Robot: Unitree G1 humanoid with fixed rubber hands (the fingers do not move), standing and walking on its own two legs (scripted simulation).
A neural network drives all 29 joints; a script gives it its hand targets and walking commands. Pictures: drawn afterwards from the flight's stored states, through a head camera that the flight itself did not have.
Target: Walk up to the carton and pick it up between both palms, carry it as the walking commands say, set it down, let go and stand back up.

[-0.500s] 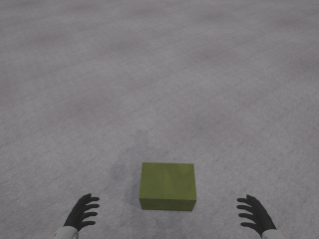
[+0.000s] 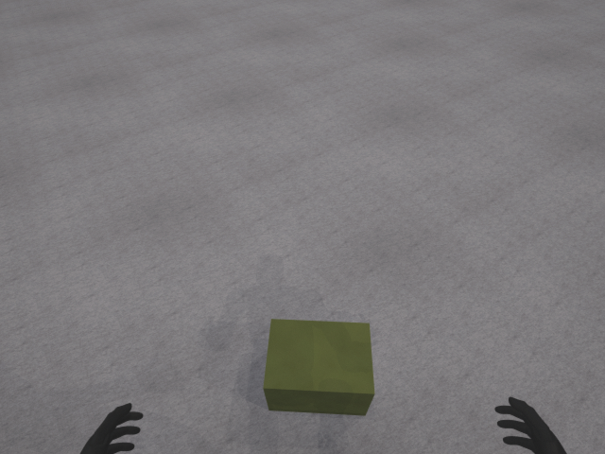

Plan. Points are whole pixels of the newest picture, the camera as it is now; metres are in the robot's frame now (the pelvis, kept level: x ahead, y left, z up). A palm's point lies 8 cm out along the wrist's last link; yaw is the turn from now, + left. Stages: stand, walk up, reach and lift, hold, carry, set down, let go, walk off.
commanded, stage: stand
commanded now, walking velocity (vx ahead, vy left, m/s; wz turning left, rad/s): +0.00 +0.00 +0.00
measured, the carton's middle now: (318, 367) +0.48 -0.01 -0.67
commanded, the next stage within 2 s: none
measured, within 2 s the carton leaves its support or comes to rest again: neither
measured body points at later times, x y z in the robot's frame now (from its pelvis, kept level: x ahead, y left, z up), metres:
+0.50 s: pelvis +0.01 +0.00 +0.01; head +0.00 +0.00 +0.46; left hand +0.13 +0.30 -0.10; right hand +0.13 -0.30 -0.10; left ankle -0.01 +0.10 -0.74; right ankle -0.03 -0.11 -0.74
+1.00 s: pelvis -0.01 +0.00 +0.01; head -0.01 +0.01 +0.46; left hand +0.09 +0.32 -0.11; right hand +0.10 -0.31 -0.10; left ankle -0.01 +0.10 -0.74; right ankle -0.03 -0.11 -0.74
